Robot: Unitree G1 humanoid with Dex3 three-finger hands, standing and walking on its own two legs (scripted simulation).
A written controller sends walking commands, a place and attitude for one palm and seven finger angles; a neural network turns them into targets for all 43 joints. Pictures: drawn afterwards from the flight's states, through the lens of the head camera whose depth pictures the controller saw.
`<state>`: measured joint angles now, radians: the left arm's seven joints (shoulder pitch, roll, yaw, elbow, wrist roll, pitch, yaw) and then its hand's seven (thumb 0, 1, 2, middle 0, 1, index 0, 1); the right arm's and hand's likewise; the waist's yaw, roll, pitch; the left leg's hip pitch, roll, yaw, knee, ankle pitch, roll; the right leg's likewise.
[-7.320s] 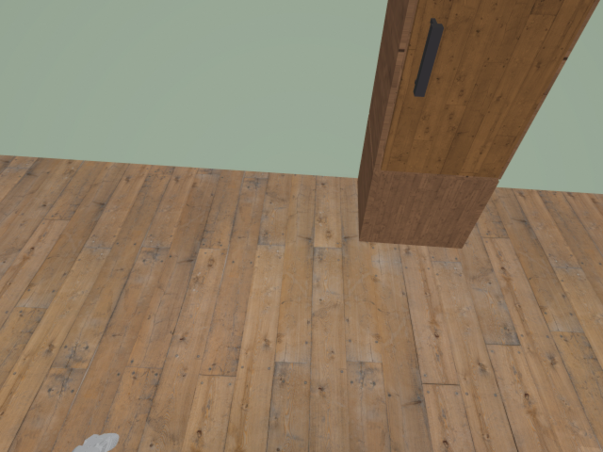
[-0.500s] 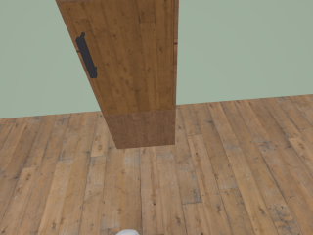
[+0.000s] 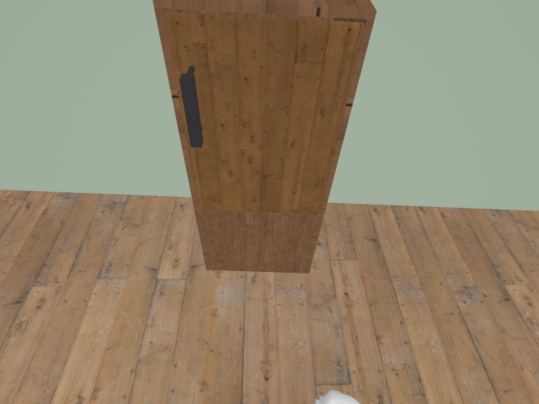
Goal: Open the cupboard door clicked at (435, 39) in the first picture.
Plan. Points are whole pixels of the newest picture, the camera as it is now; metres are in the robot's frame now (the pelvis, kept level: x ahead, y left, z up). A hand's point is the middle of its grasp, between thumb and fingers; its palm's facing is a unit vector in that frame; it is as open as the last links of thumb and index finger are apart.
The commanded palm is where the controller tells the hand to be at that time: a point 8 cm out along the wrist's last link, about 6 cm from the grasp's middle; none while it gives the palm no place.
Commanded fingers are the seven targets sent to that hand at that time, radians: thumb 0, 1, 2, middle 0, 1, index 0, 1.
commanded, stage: take the last steps up to it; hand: left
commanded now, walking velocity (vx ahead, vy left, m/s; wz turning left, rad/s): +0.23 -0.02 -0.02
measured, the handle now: (194, 107) +0.71 +0.23 +0.05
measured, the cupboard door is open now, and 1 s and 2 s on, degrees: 0 0 0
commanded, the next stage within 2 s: come to a stop and stand still in 0.26 s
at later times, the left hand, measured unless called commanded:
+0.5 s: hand (194, 383) +0.19 +0.14 -0.17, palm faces +0.05 -0.98 -0.21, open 7.2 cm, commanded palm none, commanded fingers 0.00 0.90 0.90 -0.20 -0.30 -0.20 -0.30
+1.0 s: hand (198, 403) +0.16 +0.13 -0.17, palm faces +0.02 -0.96 -0.28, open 7.3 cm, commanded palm none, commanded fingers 0.00 0.90 0.90 -0.20 -0.30 -0.20 -0.30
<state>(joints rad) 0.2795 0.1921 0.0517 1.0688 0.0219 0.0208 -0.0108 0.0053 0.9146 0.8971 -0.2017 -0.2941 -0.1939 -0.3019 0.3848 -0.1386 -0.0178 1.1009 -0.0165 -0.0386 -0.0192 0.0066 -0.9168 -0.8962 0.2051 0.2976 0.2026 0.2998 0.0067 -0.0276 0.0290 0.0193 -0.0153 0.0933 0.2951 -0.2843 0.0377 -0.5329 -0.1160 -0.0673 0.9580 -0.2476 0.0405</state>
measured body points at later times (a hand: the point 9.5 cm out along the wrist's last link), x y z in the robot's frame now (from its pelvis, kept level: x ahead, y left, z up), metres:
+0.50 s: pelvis +0.14 -0.04 +0.00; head +0.15 -0.04 +0.45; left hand +0.19 +0.19 -0.16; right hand +0.17 -0.27 -0.16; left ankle +0.20 +0.10 -0.72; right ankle +0.16 -0.14 -0.74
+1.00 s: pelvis +0.13 -0.07 -0.01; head +0.14 -0.09 +0.43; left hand +0.16 +0.18 -0.15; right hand +0.19 -0.30 -0.18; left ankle +0.19 +0.08 -0.73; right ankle +0.12 -0.17 -0.74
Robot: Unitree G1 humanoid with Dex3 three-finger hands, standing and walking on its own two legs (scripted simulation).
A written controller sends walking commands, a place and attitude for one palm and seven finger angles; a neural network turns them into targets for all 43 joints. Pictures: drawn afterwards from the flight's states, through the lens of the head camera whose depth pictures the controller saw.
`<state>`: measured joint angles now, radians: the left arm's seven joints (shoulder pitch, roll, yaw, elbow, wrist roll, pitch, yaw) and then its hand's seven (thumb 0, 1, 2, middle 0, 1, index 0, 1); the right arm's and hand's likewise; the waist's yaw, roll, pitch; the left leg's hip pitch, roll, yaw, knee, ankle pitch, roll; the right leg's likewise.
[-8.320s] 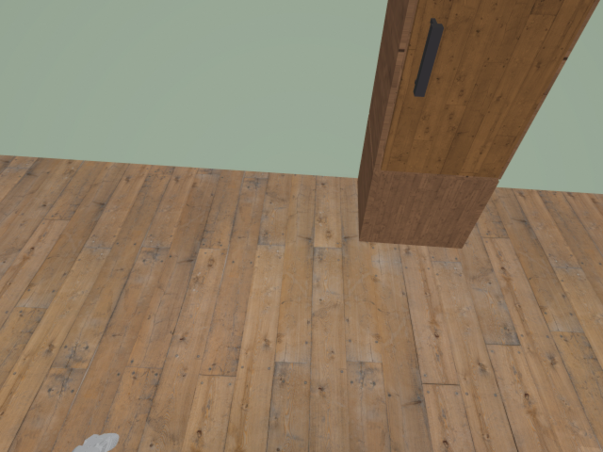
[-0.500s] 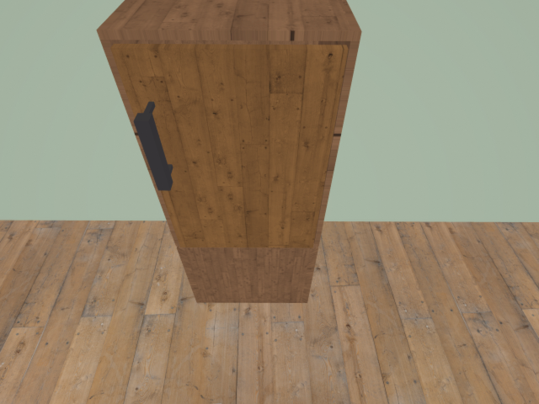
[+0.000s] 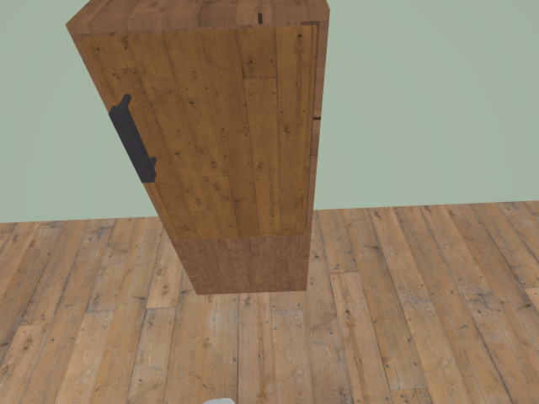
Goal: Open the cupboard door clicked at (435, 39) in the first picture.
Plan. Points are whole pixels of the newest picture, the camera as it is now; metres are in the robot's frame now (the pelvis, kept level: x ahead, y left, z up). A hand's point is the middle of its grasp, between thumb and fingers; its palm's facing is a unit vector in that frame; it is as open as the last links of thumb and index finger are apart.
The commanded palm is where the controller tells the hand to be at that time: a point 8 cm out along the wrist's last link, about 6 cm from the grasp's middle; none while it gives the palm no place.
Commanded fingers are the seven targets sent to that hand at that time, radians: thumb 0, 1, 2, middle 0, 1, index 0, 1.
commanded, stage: come to a stop and stand still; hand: left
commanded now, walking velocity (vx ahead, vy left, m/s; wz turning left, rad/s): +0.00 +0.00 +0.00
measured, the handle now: (138, 140) +0.58 +0.31 +0.07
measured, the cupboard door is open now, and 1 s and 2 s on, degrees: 0 0 0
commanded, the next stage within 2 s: look again from close up in 0.92 s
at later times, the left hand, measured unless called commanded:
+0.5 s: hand out of the picture -0.02 +0.16 -0.16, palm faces +0.05 -0.98 -0.19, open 7.3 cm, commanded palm none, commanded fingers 0.00 0.90 0.90 -0.20 -0.30 -0.20 -0.30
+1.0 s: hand out of the picture -0.03 +0.16 -0.17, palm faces +0.05 -0.99 -0.15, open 7.3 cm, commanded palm none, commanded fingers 0.00 0.90 0.90 -0.20 -0.30 -0.20 -0.30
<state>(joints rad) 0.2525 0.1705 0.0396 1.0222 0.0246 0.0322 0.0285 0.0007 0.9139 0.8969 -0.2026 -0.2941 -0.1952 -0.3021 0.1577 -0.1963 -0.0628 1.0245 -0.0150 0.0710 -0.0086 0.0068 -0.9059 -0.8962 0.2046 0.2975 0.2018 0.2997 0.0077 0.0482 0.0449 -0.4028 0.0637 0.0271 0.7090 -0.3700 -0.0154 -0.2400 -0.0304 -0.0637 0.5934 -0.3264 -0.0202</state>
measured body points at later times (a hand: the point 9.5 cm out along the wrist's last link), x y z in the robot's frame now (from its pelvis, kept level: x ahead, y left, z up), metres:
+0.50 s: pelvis -0.03 -0.02 +0.01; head -0.02 -0.02 +0.46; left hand -0.03 +0.21 -0.15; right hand -0.04 -0.22 -0.15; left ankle -0.03 +0.12 -0.73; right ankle -0.01 -0.10 -0.73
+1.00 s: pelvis -0.02 +0.00 +0.01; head -0.01 +0.01 +0.46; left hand -0.03 +0.21 -0.15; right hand -0.05 -0.20 -0.15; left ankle -0.03 +0.12 -0.73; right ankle -0.01 -0.10 -0.73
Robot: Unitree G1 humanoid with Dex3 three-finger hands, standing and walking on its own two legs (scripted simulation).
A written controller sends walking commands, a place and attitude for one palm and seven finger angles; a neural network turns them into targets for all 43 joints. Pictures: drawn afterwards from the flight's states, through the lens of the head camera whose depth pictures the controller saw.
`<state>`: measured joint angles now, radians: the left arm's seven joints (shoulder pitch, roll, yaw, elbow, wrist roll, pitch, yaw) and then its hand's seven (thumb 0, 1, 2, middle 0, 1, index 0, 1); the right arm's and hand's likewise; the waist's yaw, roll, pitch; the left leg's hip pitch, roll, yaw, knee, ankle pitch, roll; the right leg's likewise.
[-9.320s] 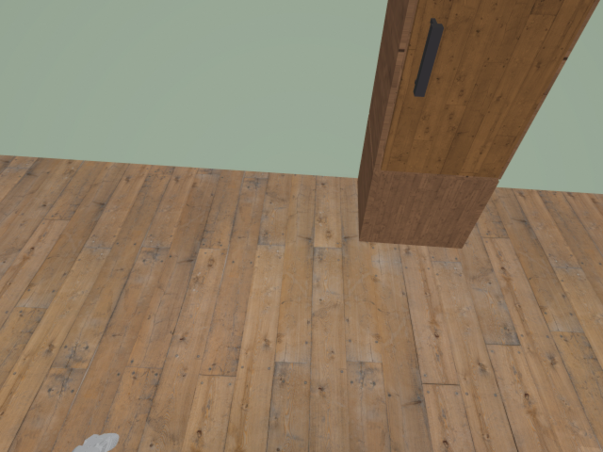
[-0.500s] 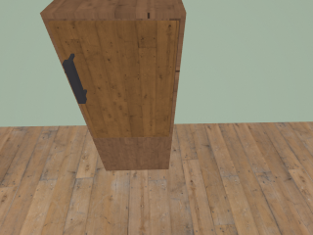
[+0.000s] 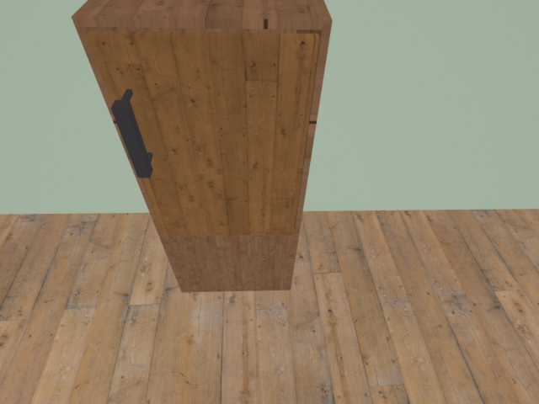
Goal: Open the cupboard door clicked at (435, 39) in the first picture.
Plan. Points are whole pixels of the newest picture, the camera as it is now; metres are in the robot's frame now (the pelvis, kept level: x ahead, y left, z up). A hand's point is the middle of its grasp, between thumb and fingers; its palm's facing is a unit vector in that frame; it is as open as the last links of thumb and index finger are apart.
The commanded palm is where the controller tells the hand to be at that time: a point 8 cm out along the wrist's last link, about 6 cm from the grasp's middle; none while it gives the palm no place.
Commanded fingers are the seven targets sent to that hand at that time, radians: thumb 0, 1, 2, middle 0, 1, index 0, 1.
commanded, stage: look again from close up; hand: left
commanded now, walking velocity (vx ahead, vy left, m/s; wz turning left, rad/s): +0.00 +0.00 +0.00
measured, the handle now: (137, 135) +0.59 +0.32 +0.05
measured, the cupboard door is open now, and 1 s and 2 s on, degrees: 0 0 0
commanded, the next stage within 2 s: shuffle to correct the standing spot in 0.52 s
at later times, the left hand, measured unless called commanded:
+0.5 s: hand out of the picture +0.05 +0.20 -0.17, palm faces +0.03 -0.97 -0.23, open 7.3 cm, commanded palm none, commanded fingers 0.00 0.90 0.90 -0.20 -0.30 -0.20 -0.30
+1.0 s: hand out of the picture +0.02 +0.22 -0.19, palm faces +0.13 -0.97 -0.21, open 7.3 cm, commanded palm none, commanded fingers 0.00 0.90 0.90 -0.20 -0.30 -0.20 -0.30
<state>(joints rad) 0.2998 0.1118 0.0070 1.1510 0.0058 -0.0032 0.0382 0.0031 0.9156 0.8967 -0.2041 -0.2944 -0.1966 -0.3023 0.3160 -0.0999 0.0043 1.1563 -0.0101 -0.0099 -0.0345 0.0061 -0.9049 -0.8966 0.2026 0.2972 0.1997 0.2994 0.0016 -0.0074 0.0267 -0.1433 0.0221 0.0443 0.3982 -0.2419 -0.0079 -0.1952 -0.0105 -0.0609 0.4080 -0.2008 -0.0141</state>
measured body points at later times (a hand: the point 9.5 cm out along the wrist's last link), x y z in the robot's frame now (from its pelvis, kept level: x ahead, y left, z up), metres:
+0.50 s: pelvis +0.02 +0.02 -0.01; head +0.03 +0.00 +0.44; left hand +0.05 +0.25 -0.16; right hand +0.02 -0.20 -0.17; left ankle -0.02 +0.12 -0.74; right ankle +0.01 -0.11 -0.74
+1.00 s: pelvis +0.04 +0.04 -0.02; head +0.07 +0.05 +0.43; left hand +0.02 +0.27 -0.18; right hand +0.07 -0.20 -0.17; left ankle +0.01 +0.12 -0.74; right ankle +0.01 -0.09 -0.71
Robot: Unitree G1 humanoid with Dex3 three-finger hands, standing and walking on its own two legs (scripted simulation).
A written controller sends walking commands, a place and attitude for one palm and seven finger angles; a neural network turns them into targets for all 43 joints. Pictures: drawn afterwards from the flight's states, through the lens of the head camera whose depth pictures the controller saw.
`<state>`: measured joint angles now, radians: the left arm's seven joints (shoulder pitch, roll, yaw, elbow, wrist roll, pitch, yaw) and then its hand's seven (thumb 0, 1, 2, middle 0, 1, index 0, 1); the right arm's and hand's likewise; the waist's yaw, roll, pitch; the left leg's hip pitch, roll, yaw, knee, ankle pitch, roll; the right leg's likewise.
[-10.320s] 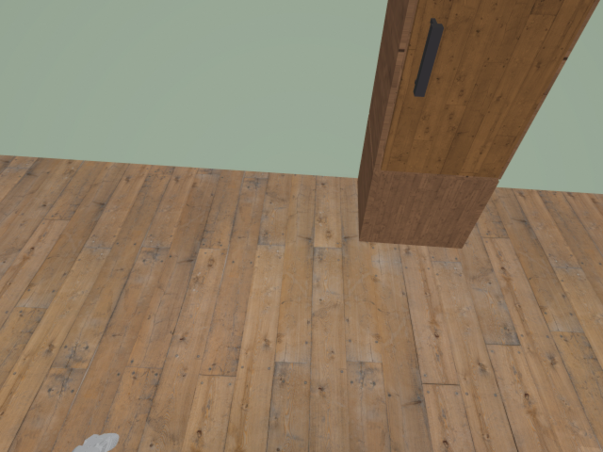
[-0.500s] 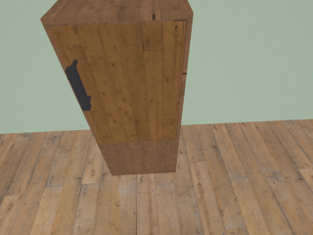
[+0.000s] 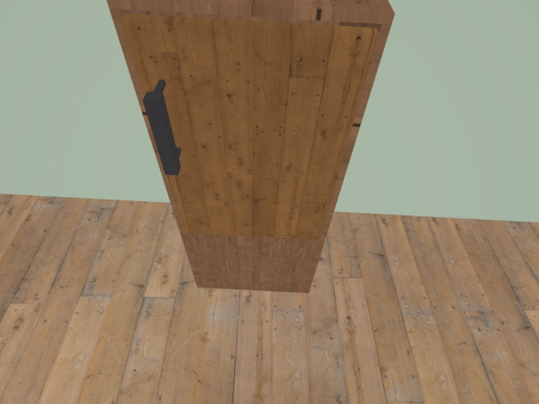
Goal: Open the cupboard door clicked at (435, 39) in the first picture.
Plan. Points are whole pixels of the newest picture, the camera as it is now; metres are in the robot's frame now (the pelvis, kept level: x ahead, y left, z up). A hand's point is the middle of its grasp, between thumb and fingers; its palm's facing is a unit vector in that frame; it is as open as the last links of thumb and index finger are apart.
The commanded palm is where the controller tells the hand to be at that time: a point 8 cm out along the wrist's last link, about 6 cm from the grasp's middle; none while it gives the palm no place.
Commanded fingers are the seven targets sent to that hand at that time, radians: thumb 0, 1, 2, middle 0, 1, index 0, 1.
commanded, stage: come to a stop and stand still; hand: left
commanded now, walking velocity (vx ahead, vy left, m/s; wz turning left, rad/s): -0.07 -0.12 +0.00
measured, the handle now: (167, 129) +0.57 +0.24 +0.07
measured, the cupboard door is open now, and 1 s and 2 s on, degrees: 0 0 0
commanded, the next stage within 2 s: look again from close up in 1.18 s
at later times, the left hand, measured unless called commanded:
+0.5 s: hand out of the picture +0.09 +0.15 -0.16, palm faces +0.02 -0.97 -0.23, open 7.3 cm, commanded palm none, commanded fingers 0.00 0.90 0.90 -0.20 -0.30 -0.20 -0.30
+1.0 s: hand out of the picture +0.01 +0.11 -0.16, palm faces +0.06 -0.98 -0.19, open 7.3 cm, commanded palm none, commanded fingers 0.00 0.90 0.90 -0.20 -0.30 -0.20 -0.30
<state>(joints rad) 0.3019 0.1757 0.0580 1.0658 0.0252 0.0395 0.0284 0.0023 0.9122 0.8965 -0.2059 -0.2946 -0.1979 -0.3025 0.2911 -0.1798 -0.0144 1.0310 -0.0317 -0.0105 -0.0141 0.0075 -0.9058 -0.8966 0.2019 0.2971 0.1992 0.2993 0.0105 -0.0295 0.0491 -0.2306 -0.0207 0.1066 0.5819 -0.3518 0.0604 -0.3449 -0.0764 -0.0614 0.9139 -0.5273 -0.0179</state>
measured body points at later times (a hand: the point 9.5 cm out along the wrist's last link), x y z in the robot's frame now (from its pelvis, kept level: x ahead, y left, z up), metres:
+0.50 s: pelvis +0.03 -0.03 +0.01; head +0.05 -0.04 +0.46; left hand +0.09 +0.20 -0.14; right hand +0.04 -0.25 -0.16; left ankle -0.02 +0.08 -0.73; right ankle +0.03 -0.12 -0.73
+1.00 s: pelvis +0.02 -0.05 +0.01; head +0.03 -0.06 +0.46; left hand +0.01 +0.17 -0.14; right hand +0.00 -0.27 -0.15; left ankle -0.02 +0.08 -0.73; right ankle +0.03 -0.12 -0.73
